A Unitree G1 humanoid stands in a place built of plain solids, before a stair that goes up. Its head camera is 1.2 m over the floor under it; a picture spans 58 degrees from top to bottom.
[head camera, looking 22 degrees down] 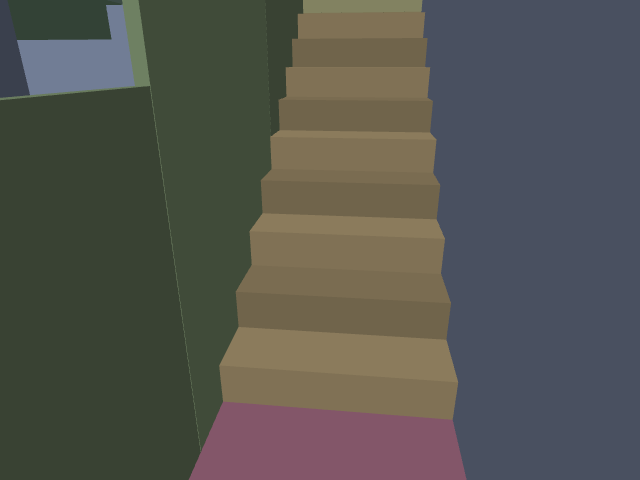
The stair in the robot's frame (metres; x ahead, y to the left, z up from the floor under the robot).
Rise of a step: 0.17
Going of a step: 0.26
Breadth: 0.86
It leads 6 degrees to the right of straight ahead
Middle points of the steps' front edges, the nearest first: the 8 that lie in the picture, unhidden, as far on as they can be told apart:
1.27 -0.06 0.17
1.52 -0.08 0.34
1.77 -0.11 0.51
2.02 -0.14 0.68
2.28 -0.17 0.85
2.53 -0.19 1.02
2.78 -0.22 1.19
3.04 -0.25 1.36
